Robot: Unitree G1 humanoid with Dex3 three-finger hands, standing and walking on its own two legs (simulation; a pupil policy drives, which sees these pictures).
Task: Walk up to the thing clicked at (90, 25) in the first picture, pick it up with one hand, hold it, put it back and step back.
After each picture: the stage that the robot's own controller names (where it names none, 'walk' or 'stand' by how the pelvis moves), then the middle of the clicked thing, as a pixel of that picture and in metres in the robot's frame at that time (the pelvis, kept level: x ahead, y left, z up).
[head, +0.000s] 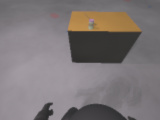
stand; (91, 24) +1.08 +0.07 -0.01
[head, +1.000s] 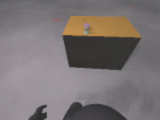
walk; (86, 28) +0.98 +0.16 +0.02
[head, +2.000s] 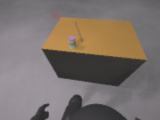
walk; (72, 42) +0.61 +0.25 +0.00
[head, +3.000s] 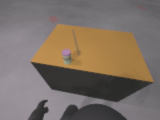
stand; (67, 56) +0.44 +0.22 +0.02
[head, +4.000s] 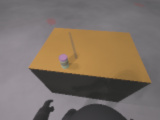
stand; (64, 61) +0.41 +0.24 -0.01
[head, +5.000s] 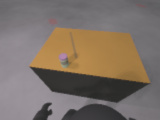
stand; (64, 60) +0.42 +0.25 -0.01
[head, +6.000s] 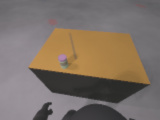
stand; (63, 61) +0.41 +0.25 -0.01
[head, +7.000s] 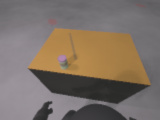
stand; (63, 62) +0.41 +0.25 -0.01
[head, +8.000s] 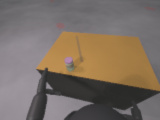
rise first; (69, 64) +0.40 +0.23 -0.01
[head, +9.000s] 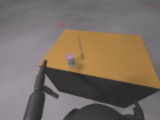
go down; (70, 61) +0.43 +0.23 -0.01
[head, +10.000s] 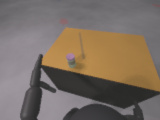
go down; (71, 60) +0.42 +0.23 -0.01
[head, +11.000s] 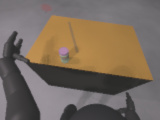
go down; (64, 55) +0.43 +0.20 +0.01
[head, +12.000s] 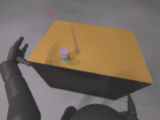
go down; (65, 56) +0.44 +0.21 +0.01
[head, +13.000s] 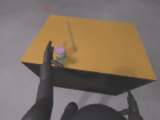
close in; (61, 55) +0.42 +0.22 +0.03
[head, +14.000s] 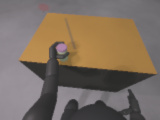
lift; (62, 52) +0.43 +0.20 +0.05
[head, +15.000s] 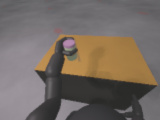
lift; (70, 50) +0.36 +0.15 +0.22
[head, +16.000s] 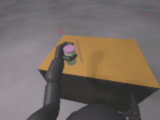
hold; (70, 55) +0.34 +0.16 +0.19
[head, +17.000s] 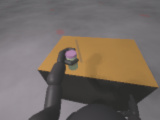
hold; (72, 60) +0.33 +0.15 +0.16
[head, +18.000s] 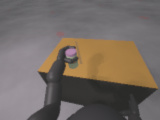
crouch; (72, 58) +0.33 +0.15 +0.18
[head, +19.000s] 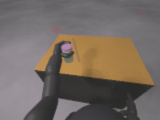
crouch; (67, 53) +0.38 +0.18 +0.17
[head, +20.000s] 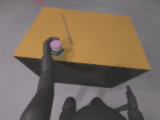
lower; (57, 49) +0.45 +0.22 +0.05
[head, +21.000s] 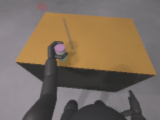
lower; (61, 53) +0.43 +0.21 +0.05
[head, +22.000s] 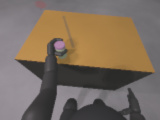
lower; (61, 50) +0.45 +0.21 +0.05
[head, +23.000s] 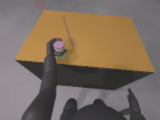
lower; (60, 50) +0.45 +0.21 +0.05
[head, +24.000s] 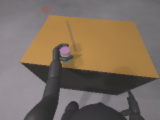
open; (65, 55) +0.42 +0.19 +0.05
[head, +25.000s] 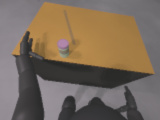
rise; (63, 49) +0.44 +0.19 +0.05
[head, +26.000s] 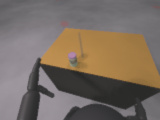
sink last; (73, 59) +0.43 +0.21 +0.02
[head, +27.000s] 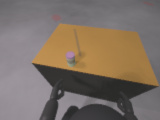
stand; (70, 59) +0.42 +0.19 +0.01
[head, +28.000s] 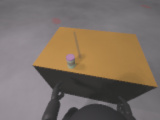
stand; (71, 61) +0.42 +0.19 +0.00
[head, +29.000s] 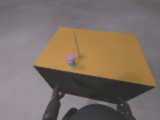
stand; (70, 61) +0.42 +0.20 +0.00
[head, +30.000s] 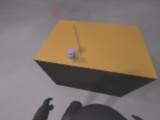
walk; (71, 55) +0.45 +0.19 +0.00
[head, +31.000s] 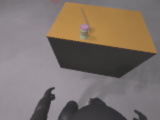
walk; (84, 32) +0.67 +0.12 +0.02
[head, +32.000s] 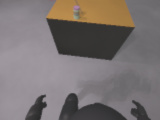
walk; (76, 12) +0.96 +0.26 +0.02
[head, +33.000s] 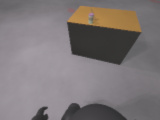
walk; (90, 18) +1.16 +0.14 +0.01
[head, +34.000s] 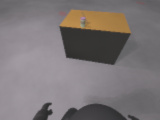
stand; (82, 22) +1.13 +0.19 -0.01
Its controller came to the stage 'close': yes
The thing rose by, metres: 0.21
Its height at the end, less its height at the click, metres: +0.00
